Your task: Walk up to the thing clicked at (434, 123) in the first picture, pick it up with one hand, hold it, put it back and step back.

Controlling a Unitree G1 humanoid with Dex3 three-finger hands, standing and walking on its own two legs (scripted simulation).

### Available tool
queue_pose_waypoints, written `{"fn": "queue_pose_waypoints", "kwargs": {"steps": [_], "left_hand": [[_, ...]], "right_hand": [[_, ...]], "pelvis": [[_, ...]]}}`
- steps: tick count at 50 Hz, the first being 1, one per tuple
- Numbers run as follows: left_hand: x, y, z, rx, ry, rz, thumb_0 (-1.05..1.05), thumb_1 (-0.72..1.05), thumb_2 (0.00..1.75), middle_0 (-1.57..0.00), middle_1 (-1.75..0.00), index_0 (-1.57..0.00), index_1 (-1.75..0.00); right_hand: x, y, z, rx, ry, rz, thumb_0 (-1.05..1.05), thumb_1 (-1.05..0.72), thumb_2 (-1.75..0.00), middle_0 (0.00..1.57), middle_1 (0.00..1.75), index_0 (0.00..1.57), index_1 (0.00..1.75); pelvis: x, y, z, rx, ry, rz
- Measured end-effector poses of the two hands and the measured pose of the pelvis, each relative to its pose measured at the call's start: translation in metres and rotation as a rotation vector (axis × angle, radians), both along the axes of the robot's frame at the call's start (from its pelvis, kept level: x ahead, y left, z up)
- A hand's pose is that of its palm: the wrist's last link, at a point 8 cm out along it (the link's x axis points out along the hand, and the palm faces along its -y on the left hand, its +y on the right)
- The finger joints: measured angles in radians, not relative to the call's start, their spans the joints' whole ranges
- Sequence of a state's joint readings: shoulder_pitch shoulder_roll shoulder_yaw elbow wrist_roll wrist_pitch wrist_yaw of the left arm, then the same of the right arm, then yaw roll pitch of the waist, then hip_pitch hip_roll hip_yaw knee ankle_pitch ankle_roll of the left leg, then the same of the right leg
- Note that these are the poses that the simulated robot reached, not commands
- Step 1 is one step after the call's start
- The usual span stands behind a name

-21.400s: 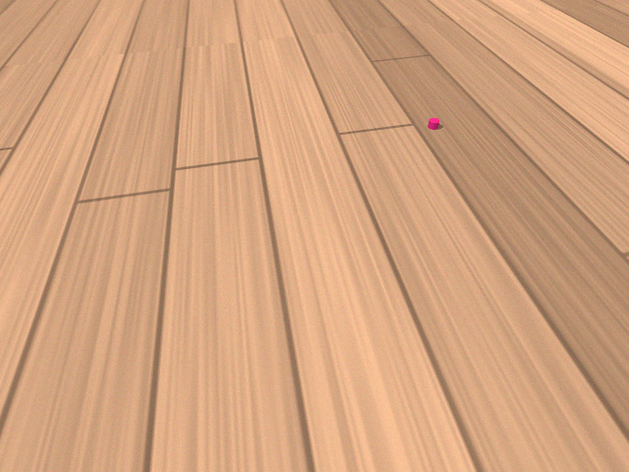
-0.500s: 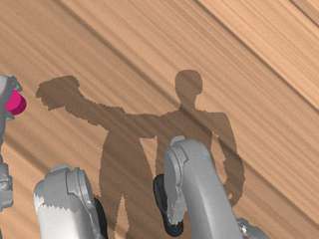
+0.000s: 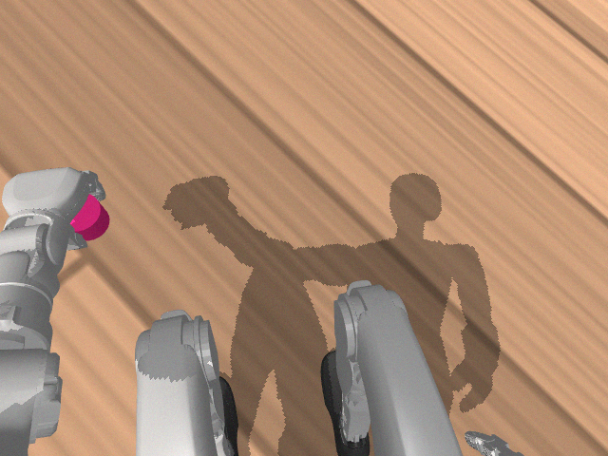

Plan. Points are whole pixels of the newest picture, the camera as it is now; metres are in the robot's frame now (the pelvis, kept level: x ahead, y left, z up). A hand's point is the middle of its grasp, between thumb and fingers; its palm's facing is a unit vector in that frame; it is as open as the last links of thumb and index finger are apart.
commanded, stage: lift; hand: left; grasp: from above
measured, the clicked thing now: (82, 216) +0.48 +0.28 -0.15
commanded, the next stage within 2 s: hold in 1.28 s
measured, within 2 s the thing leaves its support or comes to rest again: neither
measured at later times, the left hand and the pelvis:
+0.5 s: hand out of the picture +0.38 +0.28 +0.08, palm faces -0.41 -0.11 -0.91, open 8.6 cm; pelvis +0.01 +0.00 +0.16, yaw +3 degrees
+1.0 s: hand out of the picture +0.36 +0.25 +0.23, palm faces -0.43 -0.10 -0.90, open 8.6 cm; pelvis +0.05 +0.00 +0.31, yaw +4 degrees
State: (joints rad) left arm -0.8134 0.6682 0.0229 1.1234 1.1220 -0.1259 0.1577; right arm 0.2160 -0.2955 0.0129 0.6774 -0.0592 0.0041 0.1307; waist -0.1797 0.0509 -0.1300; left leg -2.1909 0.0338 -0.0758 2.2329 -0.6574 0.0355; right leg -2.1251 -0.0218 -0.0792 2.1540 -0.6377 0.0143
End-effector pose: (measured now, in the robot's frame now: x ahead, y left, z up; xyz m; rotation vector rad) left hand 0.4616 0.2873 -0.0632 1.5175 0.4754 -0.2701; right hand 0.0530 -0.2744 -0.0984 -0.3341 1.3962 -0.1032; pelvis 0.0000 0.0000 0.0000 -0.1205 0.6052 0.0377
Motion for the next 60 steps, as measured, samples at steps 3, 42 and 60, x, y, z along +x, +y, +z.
{"fn": "queue_pose_waypoints", "kwargs": {"steps": [3,42,60], "left_hand": [[-0.009,0.002,0.019,-0.006,-0.006,0.000,0.03,0.30,0.32,-0.97,-0.52,-0.77,-0.39],[-0.100,-0.023,0.314,-0.041,-0.018,0.045,0.00,0.28,0.43,-0.89,-0.64,-0.69,-0.48],[-0.087,-0.036,0.379,-0.034,-0.028,0.064,0.00,0.29,0.40,-0.90,-0.62,-0.71,-0.48]], "right_hand": [[0.010,0.001,0.010,-0.003,-0.034,0.003,0.00,-0.92,-0.91,0.20,0.30,0.20,0.30],[0.090,0.023,0.266,0.001,-0.351,-0.088,0.01,-0.91,-0.91,0.20,0.30,0.20,0.30],[0.099,0.019,0.324,0.016,-0.339,-0.112,0.01,-0.91,-0.91,0.20,0.30,0.20,0.30]], "pelvis": [[-0.001,0.001,0.013,0.003,-0.002,0.003],[0.035,0.004,0.275,0.083,-0.289,0.037],[0.059,0.003,0.337,0.111,-0.397,0.027]]}}
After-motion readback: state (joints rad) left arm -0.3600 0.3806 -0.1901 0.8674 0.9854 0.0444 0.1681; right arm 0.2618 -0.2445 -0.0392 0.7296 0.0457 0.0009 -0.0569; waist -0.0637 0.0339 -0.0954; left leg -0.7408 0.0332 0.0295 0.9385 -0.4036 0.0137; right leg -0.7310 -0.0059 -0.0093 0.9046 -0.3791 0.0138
